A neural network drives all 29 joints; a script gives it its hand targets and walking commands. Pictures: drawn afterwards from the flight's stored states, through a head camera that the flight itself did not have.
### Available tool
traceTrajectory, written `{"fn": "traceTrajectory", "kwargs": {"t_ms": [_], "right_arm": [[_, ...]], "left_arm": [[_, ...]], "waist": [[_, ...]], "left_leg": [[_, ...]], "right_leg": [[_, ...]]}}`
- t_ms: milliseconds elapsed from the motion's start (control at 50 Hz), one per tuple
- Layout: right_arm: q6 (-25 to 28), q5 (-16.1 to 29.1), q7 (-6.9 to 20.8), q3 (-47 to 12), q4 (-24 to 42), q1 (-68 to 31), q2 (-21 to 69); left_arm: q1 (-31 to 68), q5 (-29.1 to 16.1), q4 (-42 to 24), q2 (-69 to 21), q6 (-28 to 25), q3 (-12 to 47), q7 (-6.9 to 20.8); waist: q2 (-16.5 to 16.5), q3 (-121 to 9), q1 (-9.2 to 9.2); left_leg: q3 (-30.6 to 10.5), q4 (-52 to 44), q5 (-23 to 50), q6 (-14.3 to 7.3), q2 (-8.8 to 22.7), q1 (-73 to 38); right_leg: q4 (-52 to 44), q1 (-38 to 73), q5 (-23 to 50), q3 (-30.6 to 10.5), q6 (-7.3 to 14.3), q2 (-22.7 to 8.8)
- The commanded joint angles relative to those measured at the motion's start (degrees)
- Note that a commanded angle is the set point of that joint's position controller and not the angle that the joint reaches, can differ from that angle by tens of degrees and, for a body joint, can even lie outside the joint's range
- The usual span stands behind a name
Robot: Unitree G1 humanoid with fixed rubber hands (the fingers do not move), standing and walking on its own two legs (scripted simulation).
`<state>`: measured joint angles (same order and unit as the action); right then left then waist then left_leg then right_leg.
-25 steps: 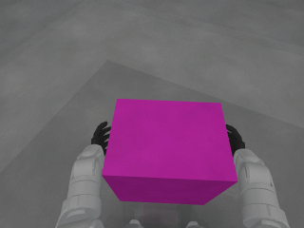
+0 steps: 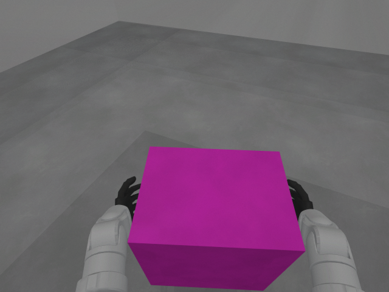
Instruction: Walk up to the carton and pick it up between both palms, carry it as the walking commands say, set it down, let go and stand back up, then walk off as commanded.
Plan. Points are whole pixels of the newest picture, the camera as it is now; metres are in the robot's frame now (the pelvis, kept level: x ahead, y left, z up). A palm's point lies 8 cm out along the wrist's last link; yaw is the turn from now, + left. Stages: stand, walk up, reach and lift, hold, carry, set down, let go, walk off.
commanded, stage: reach and lift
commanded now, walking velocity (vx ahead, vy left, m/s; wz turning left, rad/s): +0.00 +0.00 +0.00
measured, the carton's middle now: (210, 223) +0.31 +0.00 -0.04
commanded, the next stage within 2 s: hold in 1.42 s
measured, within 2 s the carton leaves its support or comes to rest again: neither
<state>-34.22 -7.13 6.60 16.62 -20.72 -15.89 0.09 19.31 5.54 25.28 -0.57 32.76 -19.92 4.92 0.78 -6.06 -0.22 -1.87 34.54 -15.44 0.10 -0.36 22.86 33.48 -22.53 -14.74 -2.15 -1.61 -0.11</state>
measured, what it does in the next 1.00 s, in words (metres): stands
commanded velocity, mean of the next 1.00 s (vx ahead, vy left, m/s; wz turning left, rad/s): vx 0.00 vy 0.00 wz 0.00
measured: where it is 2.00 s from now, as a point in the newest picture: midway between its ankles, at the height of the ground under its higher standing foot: outside the picture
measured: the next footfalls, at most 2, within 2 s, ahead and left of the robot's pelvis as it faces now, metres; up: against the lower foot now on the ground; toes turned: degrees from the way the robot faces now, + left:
none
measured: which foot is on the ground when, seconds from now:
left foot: down 0.00-1.00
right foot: down 0.00-1.00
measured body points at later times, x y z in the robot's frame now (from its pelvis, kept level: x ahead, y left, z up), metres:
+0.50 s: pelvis -0.01 +0.00 +0.00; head -0.06 +0.00 +0.45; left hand +0.31 +0.19 +0.05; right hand +0.30 -0.19 +0.04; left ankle +0.02 +0.12 -0.73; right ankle +0.03 -0.13 -0.73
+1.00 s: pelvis +0.00 +0.00 +0.01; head -0.04 -0.01 +0.46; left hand +0.30 +0.20 +0.05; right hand +0.31 -0.18 +0.05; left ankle +0.02 +0.12 -0.73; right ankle +0.03 -0.13 -0.73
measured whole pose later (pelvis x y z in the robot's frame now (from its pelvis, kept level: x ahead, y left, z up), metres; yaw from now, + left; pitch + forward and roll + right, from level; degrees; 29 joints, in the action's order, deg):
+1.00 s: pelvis +0.00 +0.00 +0.01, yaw +0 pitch -1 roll +0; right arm -43.3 -7.1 5.3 12.4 -14.6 -15.3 0.1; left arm 14.8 5.8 15.7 0.1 41.4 -18.7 5.6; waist 0.8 -5.5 -0.2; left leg -1.9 28.3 -12.9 0.1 -0.4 14.8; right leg 28.0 -14.9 -12.5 -2.3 -1.6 -0.2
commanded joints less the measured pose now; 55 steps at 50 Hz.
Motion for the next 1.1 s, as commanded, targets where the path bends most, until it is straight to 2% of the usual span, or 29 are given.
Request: {"fn": "traceTrajectory", "kwargs": {"t_ms": [0,160,260,340,480,640,720,860,960,1080], "right_arm": [[-1.2,10.55,9.47,-35.27,11.39,-36.27,51.4],[-3.68,11.68,10.13,-35.08,11.89,-42.8,50.89],[-4.79,11.93,10.3,-35.76,12.41,-46.71,51.24],[-5.21,11.95,10.57,-35.78,11.3,-47.7,51.28],[-5.31,12.74,10.83,-38.18,13.18,-46.1,52.31],[-6.18,13.33,9.68,-41.82,19.04,-36.81,52.84],[-6.95,11.31,9.17,-39.85,17.82,-32.76,51.64],[-6.91,11.54,8.73,-40.68,21.22,-30.3,52.2],[-6.65,10.77,8.8,-39.6,20.08,-31.15,51.74],[-6.36,10.64,9.32,-39.39,18.96,-31.95,51.97]], "left_arm": [[34.24,-9.39,-13.42,-52.86,2.47,40.64,12.35],[39.46,-10.36,-13.52,-54.11,5.52,40.5,12.39],[42.22,-10.5,-12.97,-54.14,6.6,40.27,12.67],[42.59,-9.79,-11.36,-53.56,6.96,39.2,12.72],[39.53,-9.59,-11.96,-53.9,7.08,39.54,12.64],[30.78,-10.41,-18.98,-53.09,8.12,42.31,11.89],[27.82,-9.21,-19.04,-51.2,9.05,41.05,11.83],[28.22,-10.76,-25.04,-50.56,9.03,43.38,11.68],[29.67,-10.64,-23.97,-49.94,8.89,43.26,11.82],[30.22,-10.55,-22.03,-50.83,8.52,43.12,12.2]], "waist": [[0.11,-15.48,-4.09],[0.6,-10.99,-4.49],[0.21,-9.45,-3.85],[0.35,-7.63,-2.57],[-0.24,-9.73,-0.75],[-0.23,-15.54,0.33],[-0.61,-11.91,0.12],[-0.88,-13.19,-0.2],[-1.07,-11.36,-0.56],[-0.82,-10.91,-0.44]], "left_leg": [[-1.83,-9.46,13.51,0.21,-4.09,-15.61],[-1.75,-12.05,5.41,0.25,-3.37,-15.5],[-1.54,-13.27,1.12,0.11,-3.4,-14.51],[-1.5,-13.49,-0.4,-0.06,-3.3,-13.86],[-1.54,-12.73,5.94,-0.29,-3.65,-16.49],[-1.81,-11.82,20.75,-0.17,-4.26,-22.13],[-1.82,-12.96,19.49,-0.27,-4.27,-21.96],[-1.85,-13.24,20.92,-0.11,-4.32,-22.37],[-1.69,-13.49,15.06,-0.31,-4.23,-20.6],[-1.43,-13.68,12.17,-0.48,-4.19,-19.62]], "right_leg": [[-9.34,19.33,13.51,-1.4,1.6,5.0],[-10.96,19.01,5.2,-0.94,2.02,4.92],[-12.04,18.74,0.94,-0.69,1.78,4.81],[-12.04,17.63,-0.97,-0.61,1.64,4.73],[-11.53,17.96,4.2,-0.5,1.27,4.84],[-11.14,21.53,19.35,-1.21,0.67,5.15],[-12.5,21.01,19.18,-1.38,0.5,4.87],[-12.54,22.18,21.48,-1.56,0.36,5.04],[-12.8,20.92,15.52,-1.47,0.46,4.81],[-12.75,20.06,11.9,-1.31,0.73,4.72]]}}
